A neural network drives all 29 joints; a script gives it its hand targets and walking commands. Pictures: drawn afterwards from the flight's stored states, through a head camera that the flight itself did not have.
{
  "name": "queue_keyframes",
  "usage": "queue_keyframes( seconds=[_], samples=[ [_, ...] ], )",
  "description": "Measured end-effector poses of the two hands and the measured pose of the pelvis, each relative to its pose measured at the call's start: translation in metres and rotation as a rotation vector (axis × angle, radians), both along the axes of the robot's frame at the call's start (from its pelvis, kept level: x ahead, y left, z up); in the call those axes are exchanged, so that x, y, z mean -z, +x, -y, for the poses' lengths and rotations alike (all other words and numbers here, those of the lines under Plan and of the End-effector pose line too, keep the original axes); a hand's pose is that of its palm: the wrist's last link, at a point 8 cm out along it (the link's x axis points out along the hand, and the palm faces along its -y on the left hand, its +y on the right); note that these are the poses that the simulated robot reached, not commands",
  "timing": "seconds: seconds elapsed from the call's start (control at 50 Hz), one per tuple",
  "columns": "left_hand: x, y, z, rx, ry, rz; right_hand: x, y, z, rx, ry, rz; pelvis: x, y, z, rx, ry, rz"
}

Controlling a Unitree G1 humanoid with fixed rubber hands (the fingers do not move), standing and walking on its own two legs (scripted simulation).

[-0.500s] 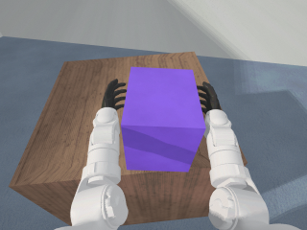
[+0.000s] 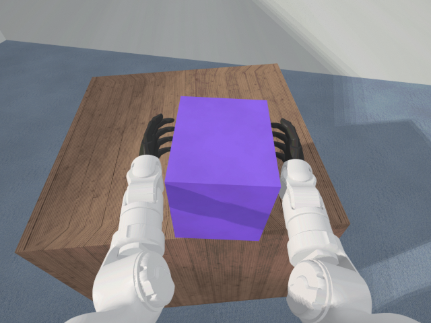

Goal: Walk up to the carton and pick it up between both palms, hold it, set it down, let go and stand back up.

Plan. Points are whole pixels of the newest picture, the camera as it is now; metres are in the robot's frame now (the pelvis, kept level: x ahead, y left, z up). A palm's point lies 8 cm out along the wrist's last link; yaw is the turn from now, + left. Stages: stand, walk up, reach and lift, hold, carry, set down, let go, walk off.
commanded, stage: set down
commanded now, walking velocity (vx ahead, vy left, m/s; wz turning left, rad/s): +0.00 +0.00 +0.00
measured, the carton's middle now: (220, 169) +0.41 +0.01 +0.05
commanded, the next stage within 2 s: none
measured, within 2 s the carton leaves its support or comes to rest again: rests again in 1.14 s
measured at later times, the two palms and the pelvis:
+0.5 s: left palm (160, 160) +0.43 +0.14 +0.07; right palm (289, 167) +0.41 -0.13 +0.05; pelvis +0.03 +0.00 +0.00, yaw +0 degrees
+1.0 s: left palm (160, 166) +0.42 +0.14 +0.06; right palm (290, 169) +0.40 -0.13 +0.05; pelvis +0.01 +0.00 +0.00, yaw -1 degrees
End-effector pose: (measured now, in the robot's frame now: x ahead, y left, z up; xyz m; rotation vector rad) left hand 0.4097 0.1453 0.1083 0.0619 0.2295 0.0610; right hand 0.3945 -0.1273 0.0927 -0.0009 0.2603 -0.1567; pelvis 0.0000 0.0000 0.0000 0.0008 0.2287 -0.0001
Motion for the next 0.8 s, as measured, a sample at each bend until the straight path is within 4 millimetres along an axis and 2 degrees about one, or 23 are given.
queue_keyframes(
  seconds=[0.22,0.4,0.58,0.8],
  samples=[
    [0.022,0.011,-0.002,0.003,0.01,-0.024,0.022,0.009,-0.002,0.006,0.003,-0.024,0.002,0.009,-0.003,-0.003,0.0,-0.06],
    [0.041,0.019,0.004,0.014,0.008,-0.04,0.041,0.014,0.003,0.019,-0.007,-0.04,0.002,0.02,-0.003,0.0,-0.001,-0.087],
    [0.04,0.02,0.009,0.007,0.008,-0.018,0.041,0.016,0.008,0.016,-0.002,-0.017,0.002,0.027,0.0,0.011,-0.001,-0.087],
    [0.041,0.013,0.01,0.002,0.006,-0.028,0.042,0.011,0.01,0.009,-0.005,-0.028,0.002,0.02,0.004,0.006,-0.001,-0.079]
  ],
)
